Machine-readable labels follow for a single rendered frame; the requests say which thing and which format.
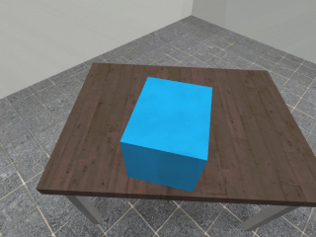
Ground table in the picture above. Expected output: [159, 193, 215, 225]
[36, 62, 316, 232]

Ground carton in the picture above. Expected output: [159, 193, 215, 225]
[119, 77, 212, 192]

